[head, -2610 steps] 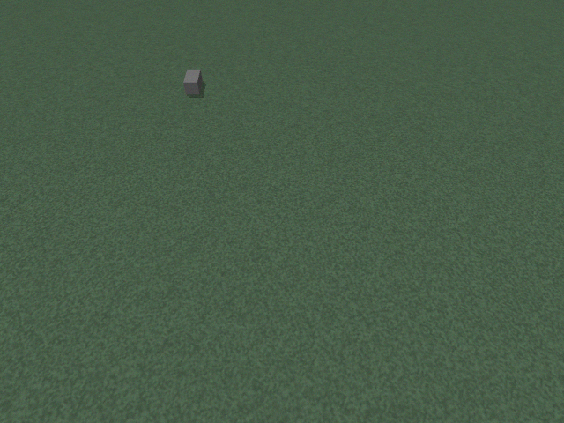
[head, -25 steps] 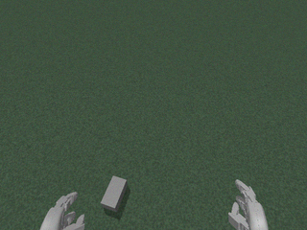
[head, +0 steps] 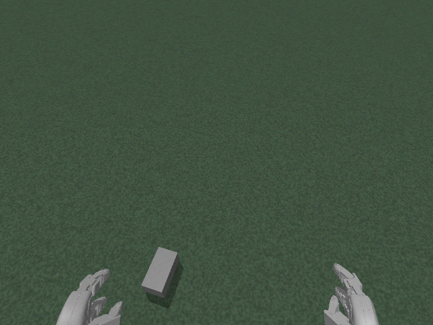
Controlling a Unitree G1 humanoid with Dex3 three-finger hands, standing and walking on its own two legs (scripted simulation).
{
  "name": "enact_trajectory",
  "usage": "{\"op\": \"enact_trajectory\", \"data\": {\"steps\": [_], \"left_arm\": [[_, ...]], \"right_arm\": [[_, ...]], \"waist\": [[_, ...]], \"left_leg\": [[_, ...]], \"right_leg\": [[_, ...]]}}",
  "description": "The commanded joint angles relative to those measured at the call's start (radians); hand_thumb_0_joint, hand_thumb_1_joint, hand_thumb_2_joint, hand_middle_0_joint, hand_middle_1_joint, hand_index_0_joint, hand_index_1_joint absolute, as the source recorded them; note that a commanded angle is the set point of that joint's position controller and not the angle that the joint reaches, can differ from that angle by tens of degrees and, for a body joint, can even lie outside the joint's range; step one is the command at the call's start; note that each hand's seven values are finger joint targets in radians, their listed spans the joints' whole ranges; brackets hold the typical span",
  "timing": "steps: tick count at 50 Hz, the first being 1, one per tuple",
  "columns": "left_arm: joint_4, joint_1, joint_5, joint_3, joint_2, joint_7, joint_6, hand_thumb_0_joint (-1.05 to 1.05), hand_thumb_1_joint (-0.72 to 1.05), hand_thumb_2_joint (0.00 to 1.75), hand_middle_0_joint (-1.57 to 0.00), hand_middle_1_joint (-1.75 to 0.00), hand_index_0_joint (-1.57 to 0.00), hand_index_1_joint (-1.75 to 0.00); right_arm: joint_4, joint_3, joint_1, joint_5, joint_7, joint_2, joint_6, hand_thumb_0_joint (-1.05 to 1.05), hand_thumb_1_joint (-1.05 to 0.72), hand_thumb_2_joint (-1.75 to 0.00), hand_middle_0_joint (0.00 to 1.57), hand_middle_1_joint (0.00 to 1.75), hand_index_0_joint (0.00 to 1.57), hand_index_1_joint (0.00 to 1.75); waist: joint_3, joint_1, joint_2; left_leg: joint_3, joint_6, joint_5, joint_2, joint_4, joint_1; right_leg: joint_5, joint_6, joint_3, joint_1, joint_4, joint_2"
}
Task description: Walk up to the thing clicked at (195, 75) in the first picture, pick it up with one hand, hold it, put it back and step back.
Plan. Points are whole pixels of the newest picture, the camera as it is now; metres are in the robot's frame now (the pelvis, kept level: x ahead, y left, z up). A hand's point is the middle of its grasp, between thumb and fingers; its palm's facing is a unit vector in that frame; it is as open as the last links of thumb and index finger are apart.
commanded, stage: home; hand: left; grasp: from above
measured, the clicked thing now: (161, 271) +0.44 +0.22 -0.68
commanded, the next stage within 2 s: stand in 1.26 s
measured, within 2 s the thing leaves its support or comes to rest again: neither
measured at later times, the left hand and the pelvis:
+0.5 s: hand (116, 320) +0.16 +0.18 -0.05, palm faces +0.05 -0.98 -0.21, open 7.5 cm; pelvis +0.00 +0.00 +0.00, yaw +0 degrees
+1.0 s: hand (117, 312) +0.17 +0.18 -0.05, palm faces +0.05 -0.98 -0.21, open 7.4 cm; pelvis +0.01 +0.00 +0.00, yaw +0 degrees
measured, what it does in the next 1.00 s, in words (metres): stands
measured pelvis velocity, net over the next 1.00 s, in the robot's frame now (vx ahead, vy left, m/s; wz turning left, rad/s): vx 0.01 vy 0.00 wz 0.00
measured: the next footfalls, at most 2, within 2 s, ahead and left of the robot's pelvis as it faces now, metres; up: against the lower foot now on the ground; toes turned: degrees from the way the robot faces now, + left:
none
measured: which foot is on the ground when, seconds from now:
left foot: down 0.00-1.00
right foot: down 0.00-1.00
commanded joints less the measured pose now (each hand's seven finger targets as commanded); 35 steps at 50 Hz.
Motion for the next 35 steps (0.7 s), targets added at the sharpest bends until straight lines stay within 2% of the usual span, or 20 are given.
{"op": "enact_trajectory", "data": {"steps": [1, 6, 7, 9, 11, 12, 15, 17, 18, 19, 20, 21, 23, 24, 25, 26, 29, 31, 34, 35], "left_arm": [[-0.189, -0.016, 0.007, 0.058, 0.1, 0.001, -0.046, 0.0, 0.78, 0.83, -0.19, -0.28, -0.19, -0.28], [-0.196, -0.028, 0.008, 0.064, 0.106, 0.004, -0.046, 0.0, 0.84, 0.87, -0.19, -0.29, -0.19, -0.29], [-0.182, -0.018, 0.007, 0.05, 0.095, 0.002, -0.042, 0.0, 0.82, 0.85, -0.19, -0.28, -0.19, -0.29], [-0.241, -0.047, 0.006, 0.075, 0.126, 0.003, -0.049, 0.0, 0.87, 0.88, -0.2, -0.29, -0.2, -0.29], [-0.2, -0.024, 0.011, 0.056, 0.107, 0.002, -0.045, 0.0, 0.84, 0.86, -0.19, -0.29, -0.19, -0.29], [-0.202, -0.02, 0.008, 0.047, 0.098, 0.002, -0.042, 0.0, 0.89, 0.89, -0.2, -0.3, -0.2, -0.3], [-0.22, -0.023, 0.007, 0.062, 0.113, 0.002, -0.043, 0.0, 0.9, 0.9, -0.2, -0.3, -0.2, -0.3], [-0.186, -0.006, 0.01, 0.045, 0.092, 0.0, -0.04, 0.0, 0.9, 0.9, -0.2, -0.3, -0.2, -0.3], [-0.211, -0.029, 0.006, 0.058, 0.11, 0.0, -0.042, 0.0, 0.89, 0.9, -0.2, -0.3, -0.2, -0.3], [-0.191, -0.023, 0.008, 0.051, 0.096, -0.001, -0.04, 0.0, 0.9, 0.9, -0.2, -0.3, -0.2, -0.3], [-0.24, -0.05, 0.007, 0.069, 0.12, 0.003, -0.045, 0.0, 0.9, 0.9, -0.2, -0.3, -0.2, -0.3], [-0.197, -0.02, 0.008, 0.062, 0.106, 0.001, -0.042, 0.0, 0.9, 0.9, -0.2, -0.3, -0.2, -0.3], [-0.217, -0.027, 0.007, 0.06, 0.108, 0.002, -0.044, 0.0, 0.9, 0.9, -0.2, -0.3, -0.2, -0.3], [-0.227, -0.031, 0.005, 0.066, 0.116, 0.003, -0.045, 0.0, 0.9, 0.9, -0.2, -0.3, -0.2, -0.3], [-0.209, -0.02, 0.006, 0.051, 0.103, 0.001, -0.043, 0.0, 0.9, 0.9, -0.2, -0.3, -0.2, -0.3], [-0.212, -0.006, 0.005, 0.065, 0.109, 0.002, -0.042, 0.0, 0.9, 0.9, -0.2, -0.3, -0.2, -0.3], [-0.177, 0.007, 0.005, 0.044, 0.087, -0.002, -0.038, 0.0, 0.9, 0.9, -0.2, -0.3, -0.2, -0.3], [-0.222, -0.023, 0.003, 0.068, 0.111, 0.002, -0.045, 0.0, 0.9, 0.9, -0.2, -0.3, -0.2, -0.3], [-0.19, 0.002, 0.006, 0.049, 0.087, 0.0, -0.042, 0.0, 0.9, 0.9, -0.2, -0.3, -0.2, -0.3], [-0.201, -0.006, 0.005, 0.06, 0.095, 0.001, -0.045, 0.0, 0.9, 0.9, -0.2, -0.3, -0.2, -0.3]], "right_arm": [[-0.161, -0.061, -0.072, -0.002, -0.012, -0.133, -0.061, 0.0, -0.9, -0.9, 0.2, 0.3, 0.2, 0.3], [-0.163, -0.056, -0.081, -0.002, -0.015, -0.125, -0.066, 0.0, -0.9, -0.9, 0.2, 0.3, 0.2, 0.3], [-0.168, -0.055, -0.083, 0.0, -0.017, -0.126, -0.066, 0.0, -0.9, -0.9, 0.2, 0.3, 0.2, 0.3], [-0.165, -0.062, -0.078, 0.0, -0.017, -0.133, -0.069, 0.0, -0.9, -0.9, 0.2, 0.3, 0.2, 0.3], [-0.159, -0.061, -0.077, -0.001, -0.018, -0.131, -0.067, 0.0, -0.9, -0.9, 0.2, 0.3, 0.2, 0.3], [-0.161, -0.057, -0.078, 0.0, -0.018, -0.128, -0.07, 0.0, -0.9, -0.9, 0.2, 0.3, 0.2, 0.3], [-0.159, -0.06, -0.074, -0.001, -0.019, -0.128, -0.068, 0.0, -0.9, -0.9, 0.2, 0.3, 0.2, 0.3], [-0.158, -0.058, -0.075, -0.002, -0.018, -0.126, -0.07, 0.0, -0.9, -0.9, 0.2, 0.3, 0.2, 0.3], [-0.157, -0.059, -0.079, 0.0, -0.018, -0.13, -0.068, 0.0, -0.9, -0.9, 0.2, 0.3, 0.2, 0.3], [-0.157, -0.057, -0.081, -0.001, -0.018, -0.128, -0.069, 0.0, -0.9, -0.9, 0.2, 0.3, 0.2, 0.3], [-0.16, -0.063, -0.083, 0.0, -0.019, -0.132, -0.071, 0.0, -0.9, -0.9, 0.2, 0.3, 0.2, 0.3], [-0.155, -0.059, -0.08, -0.001, -0.019, -0.127, -0.07, 0.0, -0.9, -0.9, 0.2, 0.3, 0.2, 0.3], [-0.163, -0.064, -0.084, 0.0, -0.019, -0.135, -0.074, 0.0, -0.9, -0.9, 0.2, 0.3, 0.2, 0.3], [-0.161, -0.062, -0.082, 0.0, -0.02, -0.13, -0.073, 0.0, -0.9, -0.9, 0.2, 0.3, 0.2, 0.3], [-0.157, -0.061, -0.079, -0.001, -0.02, -0.13, -0.073, 0.0, -0.9, -0.9, 0.2, 0.3, 0.2, 0.3], [-0.161, -0.062, -0.078, -0.001, -0.019, -0.129, -0.073, 0.0, -0.9, -0.9, 0.2, 0.3, 0.2, 0.3], [-0.157, -0.058, -0.075, -0.001, -0.019, -0.125, -0.068, 0.0, -0.9, -0.9, 0.2, 0.3, 0.2, 0.3], [-0.156, -0.063, -0.072, 0.0, -0.019, -0.13, -0.069, 0.0, -0.9, -0.9, 0.2, 0.3, 0.2, 0.3], [-0.159, -0.059, -0.074, -0.002, -0.019, -0.121, -0.067, 0.0, -0.9, -0.9, 0.2, 0.3, 0.2, 0.3], [-0.159, -0.063, -0.073, -0.002, -0.019, -0.125, -0.068, 0.0, -0.9, -0.9, 0.2, 0.3, 0.2, 0.3]], "waist": [[-0.092, -0.004, 0.01], [-0.066, 0.001, -0.006], [-0.05, 0.0, -0.013], [-0.087, 0.004, 0.02], [-0.072, -0.005, -0.004], [-0.076, -0.004, -0.007], [-0.096, -0.001, 0.012], [-0.081, -0.007, -0.001], [-0.069, 0.001, 0.013], [-0.059, -0.006, 0.001], [-0.069, 0.003, 0.014], [-0.071, 0.0, 0.004], [-0.055, -0.001, 0.002], [-0.075, 0.003, 0.008], [-0.079, -0.005, 0.007], [-0.1, 0.0, 0.004], [-0.078, -0.007, -0.002], [-0.096, 0.0, -0.005], [-0.084, -0.003, 0.003], [-0.086, -0.005, -0.009]], "left_leg": [[-0.001, 0.017, 0.218, -0.03, -0.177, 0.078], [0.006, 0.024, 0.154, -0.036, -0.175, 0.046], [0.009, 0.025, 0.133, -0.038, -0.178, 0.038], [0.006, 0.021, 0.148, -0.034, -0.181, 0.06], [0.012, 0.024, 0.169, -0.035, -0.168, 0.06], [0.01, 0.024, 0.18, -0.035, -0.167, 0.061], [0.01, 0.021, 0.2, -0.035, -0.164, 0.067], [0.007, 0.02, 0.204, -0.033, -0.164, 0.063], [0.009, 0.021, 0.185, -0.034, -0.167, 0.056], [0.006, 0.021, 0.17, -0.033, -0.171, 0.055], [0.005, 0.02, 0.152, -0.033, -0.175, 0.05], [0.004, 0.02, 0.156, -0.033, -0.176, 0.054], [0.005, 0.02, 0.145, -0.031, -0.178, 0.05], [0.009, 0.02, 0.166, -0.034, -0.168, 0.053], [0.007, 0.02, 0.176, -0.034, -0.168, 0.061], [0.007, 0.019, 0.209, -0.033, -0.16, 0.07], [0.009, 0.02, 0.215, -0.034, -0.155, 0.06], [0.008, 0.021, 0.218, -0.035, -0.154, 0.063], [0.009, 0.019, 0.212, -0.034, -0.156, 0.057], [0.009, 0.02, 0.215, -0.032, -0.154, 0.063]], "right_leg": [[0.16, -0.019, -0.013, 0.06, -0.131, 0.033], [0.111, -0.014, -0.011, 0.049, -0.149, 0.029], [0.096, -0.012, -0.009, 0.043, -0.154, 0.029], [0.104, -0.016, -0.008, 0.054, -0.141, 0.03], [0.124, -0.014, -0.007, 0.05, -0.146, 0.029], [0.134, -0.014, -0.007, 0.054, -0.143, 0.028], [0.149, -0.016, -0.008, 0.058, -0.137, 0.029], [0.151, -0.016, -0.011, 0.052, -0.133, 0.032], [0.138, -0.015, -0.008, 0.045, -0.139, 0.028], [0.124, -0.014, -0.01, 0.041, -0.14, 0.031], [0.106, -0.015, -0.01, 0.044, -0.14, 0.03], [0.11, -0.015, -0.01, 0.044, -0.14, 0.031], [0.101, -0.015, -0.011, 0.039, -0.139, 0.031], [0.117, -0.015, -0.008, 0.046, -0.14, 0.028], [0.128, -0.014, -0.009, 0.046, -0.136, 0.03], [0.155, -0.017, -0.009, 0.059, -0.129, 0.031], [0.164, -0.015, -0.009, 0.048, -0.132, 0.03], [0.168, -0.014, -0.007, 0.061, -0.132, 0.029], [0.162, -0.014, -0.009, 0.048, -0.131, 0.03], [0.165, -0.014, -0.01, 0.053, -0.13, 0.031]]}}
